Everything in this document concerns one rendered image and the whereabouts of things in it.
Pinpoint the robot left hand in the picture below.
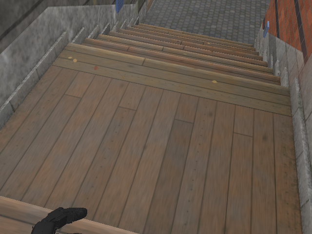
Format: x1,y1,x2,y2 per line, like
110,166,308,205
31,207,88,234

